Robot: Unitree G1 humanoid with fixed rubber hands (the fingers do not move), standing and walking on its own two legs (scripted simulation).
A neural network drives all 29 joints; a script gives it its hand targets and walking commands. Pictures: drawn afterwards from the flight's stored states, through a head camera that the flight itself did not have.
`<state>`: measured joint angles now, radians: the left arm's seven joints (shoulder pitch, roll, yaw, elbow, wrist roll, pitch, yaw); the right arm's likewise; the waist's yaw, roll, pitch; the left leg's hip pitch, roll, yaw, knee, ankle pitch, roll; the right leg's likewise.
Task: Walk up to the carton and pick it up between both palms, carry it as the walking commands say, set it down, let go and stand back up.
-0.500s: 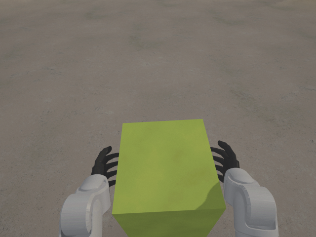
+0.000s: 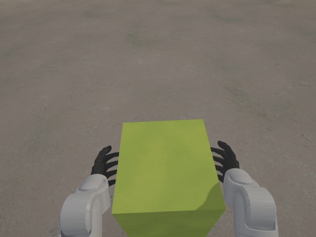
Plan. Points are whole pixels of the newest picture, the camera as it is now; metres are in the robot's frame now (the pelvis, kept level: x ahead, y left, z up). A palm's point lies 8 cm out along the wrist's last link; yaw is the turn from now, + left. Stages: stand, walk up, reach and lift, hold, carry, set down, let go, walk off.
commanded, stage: carry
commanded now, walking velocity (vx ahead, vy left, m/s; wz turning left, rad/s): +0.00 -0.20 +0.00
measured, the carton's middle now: (165, 182) +0.27 -0.01 +0.02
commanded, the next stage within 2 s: none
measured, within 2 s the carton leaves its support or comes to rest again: neither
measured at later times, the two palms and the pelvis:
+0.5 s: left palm (133, 200) +0.19 +0.06 +0.10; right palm (275, 196) +0.19 -0.23 +0.10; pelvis -0.05 -0.07 +0.00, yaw -1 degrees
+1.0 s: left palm (126, 218) +0.16 +0.07 +0.11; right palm (281, 210) +0.16 -0.22 +0.11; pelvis -0.08 -0.07 +0.01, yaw -1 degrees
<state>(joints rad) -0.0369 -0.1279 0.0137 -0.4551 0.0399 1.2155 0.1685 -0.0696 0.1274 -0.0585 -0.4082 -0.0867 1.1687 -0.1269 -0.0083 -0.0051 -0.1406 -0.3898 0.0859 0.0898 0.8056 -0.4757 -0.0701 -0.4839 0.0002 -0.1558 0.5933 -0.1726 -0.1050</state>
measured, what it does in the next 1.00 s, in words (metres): walks backwards: left foot, then right foot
